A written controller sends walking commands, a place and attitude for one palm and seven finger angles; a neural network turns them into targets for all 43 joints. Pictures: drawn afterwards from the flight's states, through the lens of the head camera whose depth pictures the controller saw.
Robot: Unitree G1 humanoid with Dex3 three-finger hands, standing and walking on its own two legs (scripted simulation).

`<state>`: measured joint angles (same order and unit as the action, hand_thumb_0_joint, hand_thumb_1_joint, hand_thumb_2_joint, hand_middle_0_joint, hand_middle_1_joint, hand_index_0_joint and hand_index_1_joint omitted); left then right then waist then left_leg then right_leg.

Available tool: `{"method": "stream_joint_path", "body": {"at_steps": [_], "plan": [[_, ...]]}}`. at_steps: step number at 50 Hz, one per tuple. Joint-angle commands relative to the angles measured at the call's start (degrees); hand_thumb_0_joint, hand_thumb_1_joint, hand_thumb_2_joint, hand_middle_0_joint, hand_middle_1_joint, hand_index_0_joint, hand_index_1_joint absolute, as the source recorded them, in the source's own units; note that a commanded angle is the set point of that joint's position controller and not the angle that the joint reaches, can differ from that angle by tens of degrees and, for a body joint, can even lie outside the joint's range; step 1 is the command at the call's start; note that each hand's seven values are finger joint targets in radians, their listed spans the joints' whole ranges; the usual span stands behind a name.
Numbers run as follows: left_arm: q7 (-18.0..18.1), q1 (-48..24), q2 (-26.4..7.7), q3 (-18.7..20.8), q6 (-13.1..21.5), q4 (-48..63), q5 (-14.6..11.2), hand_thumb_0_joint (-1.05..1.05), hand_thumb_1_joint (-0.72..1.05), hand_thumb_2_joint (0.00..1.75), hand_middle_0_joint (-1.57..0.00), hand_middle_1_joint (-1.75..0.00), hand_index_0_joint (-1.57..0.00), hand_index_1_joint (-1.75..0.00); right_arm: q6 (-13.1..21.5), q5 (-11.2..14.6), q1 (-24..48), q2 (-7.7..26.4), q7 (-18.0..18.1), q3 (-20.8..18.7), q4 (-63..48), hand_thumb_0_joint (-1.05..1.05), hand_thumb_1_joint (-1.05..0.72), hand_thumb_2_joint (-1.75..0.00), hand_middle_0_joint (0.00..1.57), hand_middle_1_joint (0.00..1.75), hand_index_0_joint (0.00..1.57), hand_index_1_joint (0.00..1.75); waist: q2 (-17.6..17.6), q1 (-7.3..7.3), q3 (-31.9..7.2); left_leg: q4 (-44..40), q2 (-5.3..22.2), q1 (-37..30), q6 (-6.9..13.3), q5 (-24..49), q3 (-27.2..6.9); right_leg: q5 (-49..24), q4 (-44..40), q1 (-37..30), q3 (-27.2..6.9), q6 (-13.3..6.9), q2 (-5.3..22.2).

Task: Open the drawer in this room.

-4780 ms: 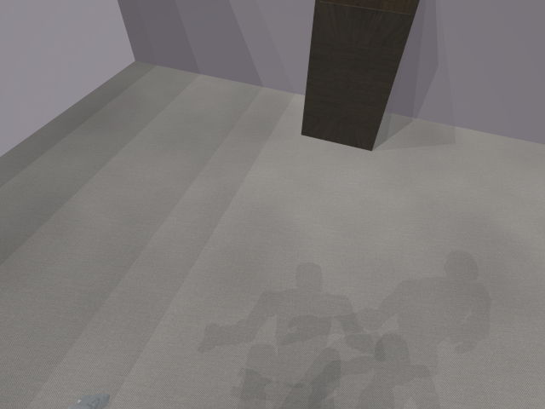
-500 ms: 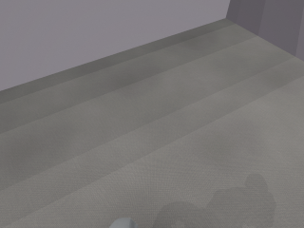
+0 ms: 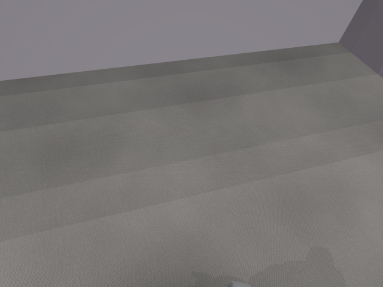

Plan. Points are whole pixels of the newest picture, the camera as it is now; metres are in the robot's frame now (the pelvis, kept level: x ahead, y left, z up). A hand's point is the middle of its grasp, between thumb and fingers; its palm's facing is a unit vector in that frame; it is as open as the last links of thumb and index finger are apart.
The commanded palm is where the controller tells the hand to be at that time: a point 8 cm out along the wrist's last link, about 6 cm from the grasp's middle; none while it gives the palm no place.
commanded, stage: turn or walk to find it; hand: left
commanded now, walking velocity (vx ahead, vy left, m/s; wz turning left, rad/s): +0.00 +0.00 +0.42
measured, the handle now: out of the picture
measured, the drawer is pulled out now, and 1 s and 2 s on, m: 0.00 0.00 0.00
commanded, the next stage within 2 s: none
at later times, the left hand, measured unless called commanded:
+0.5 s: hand out of the picture -0.01 +0.18 -0.17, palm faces +0.26 -0.94 -0.24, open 7.4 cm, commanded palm none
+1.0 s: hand out of the picture -0.04 +0.21 -0.16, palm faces +0.42 -0.87 -0.26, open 7.4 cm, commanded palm none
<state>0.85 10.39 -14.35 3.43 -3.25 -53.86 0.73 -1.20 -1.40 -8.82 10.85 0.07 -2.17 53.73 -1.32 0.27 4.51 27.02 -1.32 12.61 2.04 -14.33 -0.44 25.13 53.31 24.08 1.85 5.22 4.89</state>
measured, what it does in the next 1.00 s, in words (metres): steps on the spot, turning left: right foot, then left foot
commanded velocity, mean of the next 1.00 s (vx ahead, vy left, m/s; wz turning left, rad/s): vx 0.00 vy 0.00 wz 0.42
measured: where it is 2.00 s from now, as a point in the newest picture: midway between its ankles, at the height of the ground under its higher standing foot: outside the picture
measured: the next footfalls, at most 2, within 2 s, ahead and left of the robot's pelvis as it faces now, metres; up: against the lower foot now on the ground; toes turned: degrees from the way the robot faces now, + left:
right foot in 0.14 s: +0.04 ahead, -0.14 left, +0.00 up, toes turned +0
left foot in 0.56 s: -0.02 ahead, +0.12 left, +0.00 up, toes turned +22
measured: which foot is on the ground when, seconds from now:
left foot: down 0.00-0.14, up 0.16-0.54, down 0.56-1.00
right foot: up 0.00-0.12, down 0.14-0.56, up 0.58-1.00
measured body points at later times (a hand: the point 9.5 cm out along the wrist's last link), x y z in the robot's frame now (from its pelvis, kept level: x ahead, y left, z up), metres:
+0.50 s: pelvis -0.02 -0.02 +0.00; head +0.01 -0.02 +0.44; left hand -0.03 +0.23 -0.15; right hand +0.09 -0.27 -0.15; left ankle -0.06 +0.11 -0.71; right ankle +0.00 -0.14 -0.74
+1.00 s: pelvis -0.05 -0.01 +0.00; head -0.02 -0.01 +0.45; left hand -0.07 +0.26 -0.14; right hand +0.11 -0.21 -0.15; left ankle -0.06 +0.10 -0.74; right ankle +0.00 -0.14 -0.71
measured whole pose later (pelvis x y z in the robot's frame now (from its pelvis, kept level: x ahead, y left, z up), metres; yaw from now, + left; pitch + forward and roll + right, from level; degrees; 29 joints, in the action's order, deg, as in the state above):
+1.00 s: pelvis -0.05 -0.01 +0.00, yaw +25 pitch +0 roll +1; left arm 1.1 9.2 -12.2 3.2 -3.0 -53.1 0.6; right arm -1.9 -1.8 -11.7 10.8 -0.1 -2.9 54.2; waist 0.5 -1.5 3.3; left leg 26.6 -2.8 16.0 1.6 -10.5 -2.1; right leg 24.8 44.9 19.8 1.5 4.1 3.2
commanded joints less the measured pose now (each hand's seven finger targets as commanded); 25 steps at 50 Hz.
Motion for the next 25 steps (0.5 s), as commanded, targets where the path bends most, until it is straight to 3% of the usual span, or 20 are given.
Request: {"method": "stream_joint_path", "body": {"at_steps": [1, 3, 5, 6, 7, 8, 9, 11, 12, 13, 18, 22, 24, 25], "plan": [[0.13, -0.90, -3.07, 0.69, 1.58, 5.50, -0.13, 0.00, 0.90, 0.90, -0.20, -0.30, -0.20, -0.30, 0.22, -0.13, -2.53, 12.86, 0.58, -3.50, -3.12, 0.00, -0.90, -0.90, 0.20, 0.30, 0.20, 0.30, 10.68, -1.72, -5.34, -6.19, 14.24, -3.29, 7.95, 26.59, -14.67, 0.25, -7.57, -2.08, 0.57, -0.82, -1.73], [0.29, 0.90, -2.94, 0.76, 1.87, 5.47, -0.31, 0.00, 0.90, 0.90, -0.20, -0.30, -0.20, -0.30, 0.04, -0.20, -1.78, 12.83, 0.50, -3.70, -3.53, 0.00, -0.90, -0.90, 0.20, 0.30, 0.20, 0.30, 10.55, -0.74, -6.09, -4.76, 13.39, -1.06, 7.34, 25.76, -16.09, -2.23, -13.93, -6.49, 0.86, -1.29, -2.83], [0.52, 4.51, -3.77, 0.94, 2.73, 4.93, -0.27, 0.00, 0.90, 0.90, -0.20, -0.30, -0.20, -0.30, -0.01, 0.28, -1.48, 12.25, 0.32, -3.76, -3.81, 0.00, -0.90, -0.90, 0.20, 0.30, 0.20, 0.30, 7.55, 1.20, -8.34, 0.06, 10.65, 1.94, 4.43, 21.90, -15.32, -12.46, -28.08, -15.25, 1.16, -1.57, -2.52], [0.82, 5.89, -6.70, 1.44, 3.52, 4.74, 0.20, 0.00, 0.90, 0.90, -0.20, -0.30, -0.20, -0.30, 0.13, 0.81, -2.64, 10.03, -0.06, -3.64, -3.92, 0.00, -0.90, -0.90, 0.20, 0.30, 0.20, 0.30, 0.76, 1.61, -9.56, 5.47, 7.11, 8.42, 1.04, 12.39, -12.30, -17.46, -33.92, -23.55, -4.15, -2.92, 3.22], [1.26, 6.97, -11.78, 2.45, 4.00, 4.63, 1.01, 0.00, 0.90, 0.90, -0.20, -0.30, -0.20, -0.30, 0.28, 1.00, -3.17, 5.99, -0.37, -2.75, -5.34, 0.00, -0.90, -0.90, 0.20, 0.30, 0.20, 0.30, -14.74, 1.96, -9.27, 17.44, -1.53, 19.37, -3.27, -10.93, -2.24, -25.50, -35.95, -28.44, -18.25, -8.88, 18.34], [1.15, 6.94, -12.47, 2.35, 3.71, 5.31, 0.52, 0.00, 0.90, 0.90, -0.20, -0.30, -0.20, -0.30, -0.52, 0.45, -2.05, 8.06, -0.05, -3.51, -5.66, 0.00, -0.90, -0.90, 0.20, 0.30, 0.20, 0.30, -14.20, 2.89, -9.13, 28.53, -0.61, 18.29, -3.49, -20.17, -3.29, -26.60, -36.58, -20.81, -19.29, -14.02, 23.53], [1.31, 4.22, -10.86, 2.45, 3.65, 5.82, 0.52, 0.00, 0.90, 0.90, -0.20, -0.30, -0.20, -0.30, -1.25, 0.30, -1.27, 8.34, -0.19, -3.75, -4.94, 0.00, -0.90, -0.90, 0.20, 0.30, 0.20, 0.30, -13.36, 1.94, -6.81, 36.12, 0.48, 18.16, -3.39, -18.44, -4.60, -22.79, -37.63, -15.92, -18.29, -14.93, 21.14], [1.25, -1.12, -7.13, 1.28, 3.45, 6.88, 0.36, 0.00, 0.90, 0.90, -0.20, -0.30, -0.20, -0.30, -1.80, 0.22, -2.93, 7.86, -0.96, -3.85, -2.59, 0.00, -0.90, -0.90, 0.20, 0.30, 0.20, 0.30, -6.09, -1.12, -2.30, 42.23, 2.38, 18.63, -4.05, -10.79, -3.60, -21.01, -36.69, -11.96, -9.10, -12.48, 15.23], [1.20, -2.14, -6.24, 0.97, 3.76, 7.14, 0.48, 0.00, 0.90, 0.90, -0.20, -0.30, -0.20, -0.30, -1.89, 0.09, -4.44, 6.99, -1.20, -3.57, -1.67, 0.00, -0.90, -0.90, 0.20, 0.30, 0.20, 0.30, -6.78, -1.81, -2.35, 42.31, 2.63, 18.30, -4.73, -8.30, -2.34, -23.23, -35.96, -12.66, -5.15, -11.59, 13.31], [1.21, -1.30, -5.82, 0.86, 3.97, 7.01, 0.52, 0.00, 0.90, 0.90, -0.20, -0.30, -0.20, -0.30, -1.94, 0.09, -5.02, 6.86, -1.24, -3.40, -1.34, 0.00, -0.90, -0.90, 0.20, 0.30, 0.20, 0.30, -7.60, -1.55, -2.85, 41.60, 2.77, 18.21, -5.27, -7.40, -1.62, -25.52, -35.55, -13.79, -3.48, -11.32, 12.61], [1.23, 3.32, -7.76, 1.40, 3.76, 4.67, 0.87, 0.00, 0.90, 0.90, -0.20, -0.30, -0.20, -0.30, -2.14, 0.34, -1.65, 6.33, -1.23, -2.71, -1.72, 0.00, -0.90, -0.90, 0.20, 0.30, 0.20, 0.30, -8.56, 0.69, -3.13, 31.36, 3.56, 16.23, -6.29, -10.19, 1.59, -29.83, -34.51, -17.49, -0.50, -12.46, 14.30], [1.09, 5.44, -9.76, 2.07, 3.32, 3.11, 1.29, 0.00, 0.90, 0.90, -0.20, -0.30, -0.20, -0.30, -1.40, 0.83, 1.23, 5.40, -1.20, -1.95, -2.64, 0.00, -0.90, -0.90, 0.20, 0.30, 0.20, 0.30, -10.50, 2.43, -4.24, 19.53, 3.23, 11.31, -5.54, -12.75, 4.53, -34.66, -31.47, -18.25, 0.34, -13.14, 15.53], [0.99, 5.20, -10.28, 2.32, 3.04, 2.62, 1.15, 0.00, 0.90, 0.90, -0.20, -0.30, -0.20, -0.30, -1.05, 0.91, -0.29, 5.57, -1.00, -1.84, -2.32, 0.00, -0.90, -0.90, 0.20, 0.30, 0.20, 0.30, -10.62, 1.68, -5.56, 13.80, 2.69, 7.70, -5.00, -10.46, 5.95, -34.99, -29.27, -17.82, 1.21, -12.21, 15.64], [0.96, 4.34, -10.35, 2.40, 2.90, 2.51, 1.03, 0.00, 0.90, 0.90, -0.20, -0.30, -0.20, -0.30, -0.81, 0.87, -2.04, 5.83, -0.92, -1.80, -1.98, 0.00, -0.90, -0.90, 0.20, 0.30, 0.20, 0.30, -10.54, 0.54, -6.35, 9.05, 2.68, 5.18, -4.72, -7.34, 6.46, -33.85, -27.31, -17.45, 2.57, -10.97, 15.28]]}}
